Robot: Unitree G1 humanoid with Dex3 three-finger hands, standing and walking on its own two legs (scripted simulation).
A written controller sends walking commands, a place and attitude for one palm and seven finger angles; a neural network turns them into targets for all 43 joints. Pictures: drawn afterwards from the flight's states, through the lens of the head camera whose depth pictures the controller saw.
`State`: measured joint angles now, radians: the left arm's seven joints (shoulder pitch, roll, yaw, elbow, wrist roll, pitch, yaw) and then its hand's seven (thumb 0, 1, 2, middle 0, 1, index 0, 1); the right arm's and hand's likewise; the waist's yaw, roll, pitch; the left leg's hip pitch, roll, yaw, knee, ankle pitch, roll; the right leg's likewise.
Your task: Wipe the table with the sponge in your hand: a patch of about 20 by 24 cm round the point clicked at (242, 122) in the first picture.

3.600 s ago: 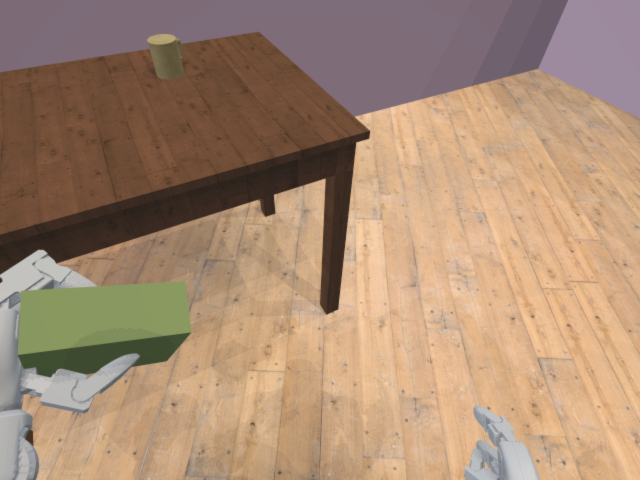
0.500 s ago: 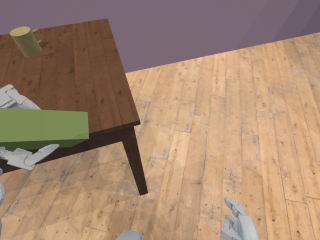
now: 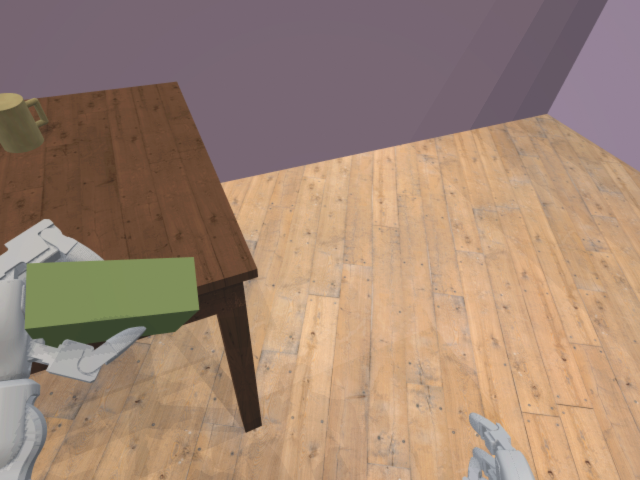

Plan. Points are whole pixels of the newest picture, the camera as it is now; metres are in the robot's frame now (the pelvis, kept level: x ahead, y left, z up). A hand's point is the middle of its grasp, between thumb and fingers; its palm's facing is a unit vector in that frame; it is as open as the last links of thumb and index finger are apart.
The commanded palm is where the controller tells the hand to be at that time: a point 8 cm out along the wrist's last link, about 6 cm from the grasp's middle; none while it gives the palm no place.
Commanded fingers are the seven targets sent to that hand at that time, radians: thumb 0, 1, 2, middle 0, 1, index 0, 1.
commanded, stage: come to a stop and stand still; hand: left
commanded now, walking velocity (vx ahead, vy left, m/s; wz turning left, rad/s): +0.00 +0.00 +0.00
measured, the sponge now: (139, 302) +0.24 +0.21 +0.16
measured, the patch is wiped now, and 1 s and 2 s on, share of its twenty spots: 0.00 0.00 0.00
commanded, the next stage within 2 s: look again from close up in 0.62 s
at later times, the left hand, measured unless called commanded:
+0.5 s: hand (61, 280) +0.25 +0.29 +0.16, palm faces +0.38 -0.86 -0.35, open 9.2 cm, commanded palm +0.20 +0.32 +0.17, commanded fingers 0.00 0.10 1.30 -1.20 -1.60 -1.20 -1.60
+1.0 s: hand (86, 285) +0.25 +0.26 +0.16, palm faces +0.38 -0.85 -0.38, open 9.2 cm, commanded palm +0.19 +0.30 +0.17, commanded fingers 0.00 0.10 1.30 -1.20 -1.60 -1.20 -1.60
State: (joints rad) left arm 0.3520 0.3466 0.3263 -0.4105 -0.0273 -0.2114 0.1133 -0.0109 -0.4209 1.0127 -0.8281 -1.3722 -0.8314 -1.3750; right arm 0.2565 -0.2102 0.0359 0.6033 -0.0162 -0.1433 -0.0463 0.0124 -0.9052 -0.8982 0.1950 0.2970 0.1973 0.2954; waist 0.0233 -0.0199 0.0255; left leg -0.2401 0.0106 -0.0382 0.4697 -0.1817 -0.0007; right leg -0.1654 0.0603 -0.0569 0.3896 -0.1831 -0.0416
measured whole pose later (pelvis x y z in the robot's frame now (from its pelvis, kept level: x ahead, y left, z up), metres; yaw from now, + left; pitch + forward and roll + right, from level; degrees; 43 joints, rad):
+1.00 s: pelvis +0.04 +0.02 +0.00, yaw +0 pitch +0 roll -1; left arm 0.44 0.35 0.31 -0.41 -0.05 -0.18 0.11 -0.01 -0.42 1.02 -0.82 -1.38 -0.83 -1.39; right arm 0.23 -0.22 0.03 0.59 -0.01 -0.07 -0.05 0.01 -0.90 -0.90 0.20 0.30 0.20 0.30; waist 0.03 0.02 0.01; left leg -0.22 -0.03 -0.03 0.41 -0.19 0.03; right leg -0.15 0.02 -0.05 0.34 -0.20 -0.02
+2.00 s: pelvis +0.11 +0.10 -0.01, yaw +2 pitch +0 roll +1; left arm 0.45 0.40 0.39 -0.54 -0.03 -0.24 0.13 -0.01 -0.42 1.02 -0.82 -1.38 -0.83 -1.39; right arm 0.23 -0.16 0.03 0.61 0.00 -0.11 -0.02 0.01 -0.90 -0.90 0.20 0.30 0.20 0.30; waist -0.01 -0.02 0.05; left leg -0.26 -0.06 0.02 0.57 -0.31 0.05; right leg -0.39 0.00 -0.08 0.82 -0.40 0.00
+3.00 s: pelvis +0.09 +0.17 +0.00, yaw +3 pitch -3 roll -1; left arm 0.34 0.33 0.36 -0.42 -0.01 -0.29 0.12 -0.01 -0.42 1.03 -0.81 -1.40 -0.82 -1.40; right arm 0.26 -0.19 0.03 0.63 0.00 -0.19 -0.01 0.01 -0.90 -0.90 0.20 0.30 0.20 0.30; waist 0.06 -0.03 0.02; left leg -0.24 -0.05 0.03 0.51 -0.22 0.08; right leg -0.22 0.00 0.00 0.46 -0.20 0.02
